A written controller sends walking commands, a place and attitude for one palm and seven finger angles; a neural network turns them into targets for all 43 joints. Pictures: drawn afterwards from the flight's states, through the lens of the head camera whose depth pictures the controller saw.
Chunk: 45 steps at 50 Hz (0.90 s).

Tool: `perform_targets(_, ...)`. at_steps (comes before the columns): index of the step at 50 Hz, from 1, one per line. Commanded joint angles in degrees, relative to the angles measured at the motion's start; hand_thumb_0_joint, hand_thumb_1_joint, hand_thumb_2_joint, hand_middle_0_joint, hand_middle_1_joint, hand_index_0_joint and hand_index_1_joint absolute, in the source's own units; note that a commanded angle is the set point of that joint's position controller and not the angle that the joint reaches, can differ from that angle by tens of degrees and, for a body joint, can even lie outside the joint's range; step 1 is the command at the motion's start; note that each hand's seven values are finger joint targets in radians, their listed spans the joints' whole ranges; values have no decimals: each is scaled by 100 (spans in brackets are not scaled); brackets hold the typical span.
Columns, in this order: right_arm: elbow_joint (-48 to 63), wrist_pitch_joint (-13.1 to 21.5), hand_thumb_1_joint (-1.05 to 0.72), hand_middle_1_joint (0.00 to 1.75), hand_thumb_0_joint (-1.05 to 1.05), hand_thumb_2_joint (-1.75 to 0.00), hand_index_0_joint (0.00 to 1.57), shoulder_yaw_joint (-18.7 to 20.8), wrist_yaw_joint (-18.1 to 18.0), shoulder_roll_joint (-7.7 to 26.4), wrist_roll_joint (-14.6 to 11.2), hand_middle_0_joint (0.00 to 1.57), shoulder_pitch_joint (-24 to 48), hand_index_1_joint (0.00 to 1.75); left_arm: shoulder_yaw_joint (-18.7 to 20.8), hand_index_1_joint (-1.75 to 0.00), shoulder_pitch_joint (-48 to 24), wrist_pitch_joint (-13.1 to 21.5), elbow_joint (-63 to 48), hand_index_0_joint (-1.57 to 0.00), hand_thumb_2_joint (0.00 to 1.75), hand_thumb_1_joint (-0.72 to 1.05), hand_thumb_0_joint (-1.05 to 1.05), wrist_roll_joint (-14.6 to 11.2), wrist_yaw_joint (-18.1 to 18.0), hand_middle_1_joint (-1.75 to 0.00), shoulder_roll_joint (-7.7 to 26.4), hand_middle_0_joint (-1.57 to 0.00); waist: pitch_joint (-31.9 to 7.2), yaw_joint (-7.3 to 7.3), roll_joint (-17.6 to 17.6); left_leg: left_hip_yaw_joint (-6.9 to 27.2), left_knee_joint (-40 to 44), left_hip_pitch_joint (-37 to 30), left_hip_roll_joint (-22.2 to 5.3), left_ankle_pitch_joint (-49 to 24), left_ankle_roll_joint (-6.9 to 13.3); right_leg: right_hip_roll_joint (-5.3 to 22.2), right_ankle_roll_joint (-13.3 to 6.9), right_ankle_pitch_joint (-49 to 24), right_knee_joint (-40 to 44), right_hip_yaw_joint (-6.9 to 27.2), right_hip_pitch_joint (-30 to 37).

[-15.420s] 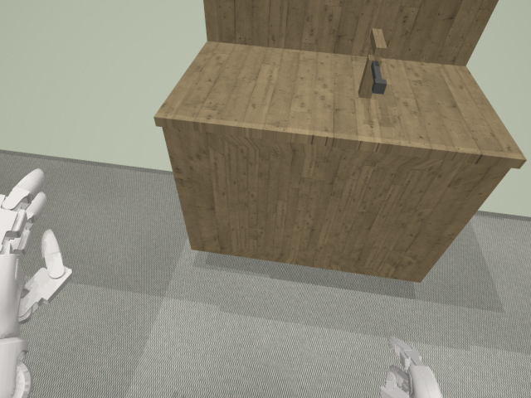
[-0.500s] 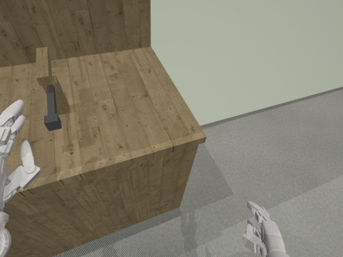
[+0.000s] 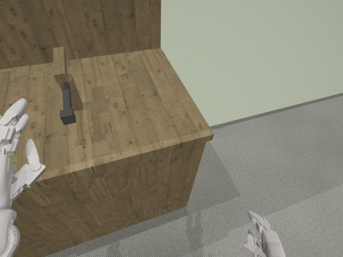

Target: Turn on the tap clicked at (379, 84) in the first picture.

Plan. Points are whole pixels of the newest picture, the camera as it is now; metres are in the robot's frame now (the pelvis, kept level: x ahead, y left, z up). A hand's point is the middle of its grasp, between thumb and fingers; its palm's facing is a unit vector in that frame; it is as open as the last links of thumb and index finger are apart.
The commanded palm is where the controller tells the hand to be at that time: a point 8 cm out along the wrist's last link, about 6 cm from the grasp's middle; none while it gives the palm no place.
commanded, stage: come to a stop and stand still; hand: left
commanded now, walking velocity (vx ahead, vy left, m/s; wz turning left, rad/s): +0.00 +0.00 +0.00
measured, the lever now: (68, 116) +0.40 +0.30 +0.08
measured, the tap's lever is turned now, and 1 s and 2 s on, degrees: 0 0 0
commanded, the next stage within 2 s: look again from close up in 1.42 s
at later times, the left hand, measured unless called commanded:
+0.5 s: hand (69, 160) +0.24 +0.22 +0.14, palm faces +0.32 -0.85 -0.42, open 7.4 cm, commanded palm +0.19 +0.26 +0.17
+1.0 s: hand (44, 170) +0.22 +0.25 +0.14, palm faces +0.41 -0.84 -0.35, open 7.4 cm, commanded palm +0.16 +0.27 +0.17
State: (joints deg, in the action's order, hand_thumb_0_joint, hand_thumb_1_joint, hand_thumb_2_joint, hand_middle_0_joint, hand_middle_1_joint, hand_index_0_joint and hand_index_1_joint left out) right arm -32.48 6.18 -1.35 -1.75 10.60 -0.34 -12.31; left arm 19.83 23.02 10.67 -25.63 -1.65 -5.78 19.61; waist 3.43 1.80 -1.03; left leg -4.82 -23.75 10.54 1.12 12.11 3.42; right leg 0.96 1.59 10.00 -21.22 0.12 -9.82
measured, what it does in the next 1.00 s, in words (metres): stands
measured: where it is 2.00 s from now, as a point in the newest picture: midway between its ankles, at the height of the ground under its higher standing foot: outside the picture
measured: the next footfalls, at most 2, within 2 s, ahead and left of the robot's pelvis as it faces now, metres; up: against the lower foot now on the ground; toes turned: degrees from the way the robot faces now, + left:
none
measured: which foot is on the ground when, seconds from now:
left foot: down 0.00-1.00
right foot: down 0.00-1.00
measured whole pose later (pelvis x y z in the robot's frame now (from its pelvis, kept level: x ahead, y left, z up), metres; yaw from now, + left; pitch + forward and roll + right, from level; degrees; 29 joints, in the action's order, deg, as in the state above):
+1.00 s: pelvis +0.00 +0.00 +0.00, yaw +0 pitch -1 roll -1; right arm -32.0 5.2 -2.2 -1.5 11.6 0.2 -9.4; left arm 20.1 23.0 8.4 -23.8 -2.5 -6.3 18.8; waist 3.5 1.9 -0.5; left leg -4.6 -26.9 12.3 -0.1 13.8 3.0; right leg -0.7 1.0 10.9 -22.6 1.1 -10.8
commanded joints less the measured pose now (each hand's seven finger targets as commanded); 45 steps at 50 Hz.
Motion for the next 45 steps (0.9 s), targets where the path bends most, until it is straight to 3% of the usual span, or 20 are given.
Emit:
perform_targets(1, 902, 299, -90, 30, 0, -90, 20, 344, -90, 758, -17, 20, 573, 30, 530, -30, -471, 341, -1125, -20, 90, 90, 0, -17, -121, -30, 904, -20, -644, -17, 366, 569, 862, 429, -465, 436, -320, -135, -163, -481, 139, 20, 594)
perform_targets(8, 861, 309, -90, 30, 0, -90, 20, 383, -75, 780, -18, 20, 548, 30, 511, -30, -473, 337, -1276, -20, 90, 90, 0, -34, -132, -30, 934, -20, -869, -40, 320, 433, 547, 82, -299, -243, -332, -67, -192, -838, 260, 91, 553)
perform_targets(9, 1593, 254, -90, 30, 0, -90, 20, -642, -435, 1056, -272, 20, -135, 30, 2015, -30, -5631, 1193, -2858, -20, 90, 90, 0, 78, -255, -30, 5254, -20, -311, -456, 1560, 972, 573, 1741, -552, 1320, -55, -275, 154, 588, -891, -37, 939)
perform_targets(10, 1057, 456, -90, 30, 0, -90, 20, 59, -325, 322, -238, 20, 202, 30, 1844, -30, -3341, 902, -355, -20, 90, 90, 0, 155, -173, -30, 2345, -20, -924, 91, 930, 1141, 499, 774, -1003, 1260, -118, 87, -125, 1291, -859, -153, -346)
perform_targets(11, 790, 490, -90, 30, 0, -90, 20, 54, -118, 623, 10, 20, 522, 30, 1322, -30, -2555, 757, -243, -20, 90, 90, 0, 52, -190, -30, 1921, -20, -535, -3, 822, 876, 731, 605, -777, 955, -217, -8, -242, 1007, -528, -240, -246)
perform_targets(12, 784, 500, -90, 30, 0, -90, 20, 203, -40, 954, 55, 20, 491, 30, 1324, -30, -2116, 721, 61, -20, 90, 90, 0, 13, -235, -30, 2046, -20, -678, 77, 1061, 685, 420, 520, -647, 695, -234, 45, -339, 489, -337, 42, -168)
perform_targets(14, 755, 560, -90, 30, 0, -90, 20, 241, 136, 928, 74, 20, 300, 30, 1059, -30, -1073, 741, 37, -20, 90, 90, 0, -206, -97, -30, 1649, -20, -1245, 68, 664, 603, -137, 209, -417, -222, -318, 316, -447, -523, -207, 475, 2)
perform_targets(15, 802, 567, -90, 30, 0, -90, 20, 302, 210, 925, 42, 20, 137, 30, 725, -30, -612, 779, -318, -20, 90, 90, 0, -219, -29, -30, 1252, -20, -1295, 67, 351, 567, -290, 179, -392, -623, -313, 387, -454, -978, -219, 570, 87)
perform_targets(17, 791, 612, -90, 30, 0, -90, 20, 348, 349, 1002, -11, 20, 204, 30, 525, -30, 108, 770, -783, -20, 90, 90, 0, -281, -15, -30, 989, -20, -1291, 103, -129, 530, -409, -12, -397, -1180, -307, 421, -442, -1567, -224, 667, 85)
perform_targets(20, 717, 590, -90, 30, 0, -90, 20, 375, 339, 1014, -29, 20, 353, 30, 663, -30, 294, 670, -920, -20, 90, 90, 0, -247, -88, -30, 1078, -20, -1330, 76, -137, 500, -283, -292, -512, -1841, -289, 317, -333, -1963, -337, 545, 61)
perform_targets(23, 732, 531, -90, 30, 0, -90, 20, 331, 193, 988, 5, 20, 608, 30, 991, -30, -160, 610, -956, -20, 90, 90, 0, -204, -132, -30, 1366, -20, -1049, 14, -204, 521, -176, -200, -488, -1527, -284, 272, -298, -1783, -248, 509, -80)
perform_targets(24, 705, 474, -90, 30, 0, -90, 20, 323, 136, 1041, 27, 20, 689, 30, 1320, -30, -518, 611, -1216, -20, 90, 90, 0, -185, -184, -30, 1794, -20, -1162, 2, 15, 528, -144, -260, -496, -1548, -276, 251, -308, -1778, -304, 542, -14)
perform_targets(25, 712, 449, -90, 30, 0, -90, 20, 321, 85, 936, 17, 20, 668, 30, 1184, -30, -469, 590, -997, -20, 90, 90, 0, -190, -162, -30, 1528, -20, -1187, -23, 44, 495, -159, -233, -504, -1610, -250, 277, -303, -1816, -324, 443, 96)
perform_targets(29, 808, 433, -90, 30, 0, -90, 20, 306, 23, 941, -10, 20, 773, 30, 1169, -30, -748, 508, -1661, -20, 90, 90, 0, -169, -184, -30, 1665, -20, -1615, -3, 598, 466, -317, -593, -493, -2186, -197, 277, -312, -2213, -411, 443, 346)
perform_targets(30, 832, 433, -90, 30, 0, -90, 20, 298, 28, 895, -8, 20, 761, 30, 995, -30, -587, 483, -1690, -20, 90, 90, 0, -160, -175, -30, 1404, -20, -1670, -16, 656, 429, -373, -631, -513, -2314, -191, 285, -308, -2272, -405, 375, 409)
perform_targets(34, 829, 428, -90, 30, 0, -90, 20, 325, 71, 928, 6, 20, 737, 30, 825, -30, 77, 374, -1746, -20, 90, 90, 0, -113, -198, -30, 1108, -20, -1667, -24, 576, 401, -399, -671, -526, -2331, -198, 243, -305, -2345, -341, 357, 404)
perform_targets(35, 834, 387, -90, 30, 0, -90, 20, 322, 79, 895, 13, 20, 704, 30, 684, -30, 206, 346, -1646, -20, 90, 90, 0, -96, -190, -30, 920, -20, -1534, -56, 423, 393, -369, -586, -555, -2226, -204, 227, -283, -2213, -301, 298, 354)
perform_targets(41, 856, 148, -90, 30, 0, -90, 20, 304, -10, 876, 21, 20, 764, 30, 729, -30, 36, 217, -903, -20, 90, 90, 0, -120, -157, -30, 918, -20, -839, -100, 102, 429, 25, -96, -563, -838, -242, 165, -249, -1277, 55, 374, -10)
perform_targets(44, 914, 126, -90, 30, 0, -90, 20, 270, -64, 869, 19, 20, 862, 30, 758, -30, -357, 202, -979, -20, 90, 90, 0, -126, -144, -30, 1056, -20, -733, -89, 188, 466, 220, -85, -560, -366, -225, 127, -245, -883, 150, 382, -98)
perform_targets(45, 930, 128, -90, 30, 0, -90, 20, 250, -68, 838, 28, 20, 851, 30, 596, -30, -450, 210, -1022, -20, 90, 90, 0, -115, -129, -30, 915, -20, -768, -94, 277, 459, 256, -85, -576, -279, -209, 135, -246, -815, 138, 333, -51)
